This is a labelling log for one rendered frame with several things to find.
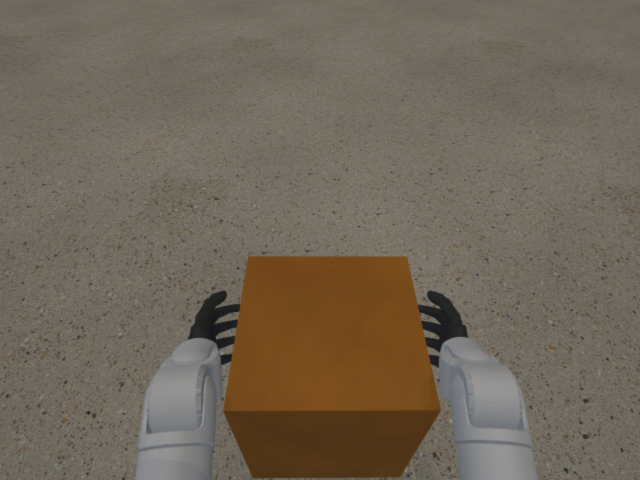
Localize carton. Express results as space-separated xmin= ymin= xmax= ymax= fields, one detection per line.
xmin=223 ymin=256 xmax=441 ymax=478

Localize robot left forearm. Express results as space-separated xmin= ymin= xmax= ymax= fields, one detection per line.
xmin=135 ymin=338 xmax=223 ymax=480

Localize robot right hand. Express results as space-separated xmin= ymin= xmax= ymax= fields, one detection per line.
xmin=418 ymin=291 xmax=468 ymax=368

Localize robot right forearm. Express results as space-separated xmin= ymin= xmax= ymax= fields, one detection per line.
xmin=439 ymin=337 xmax=538 ymax=480

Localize robot left hand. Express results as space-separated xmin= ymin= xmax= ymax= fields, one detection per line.
xmin=188 ymin=290 xmax=240 ymax=365

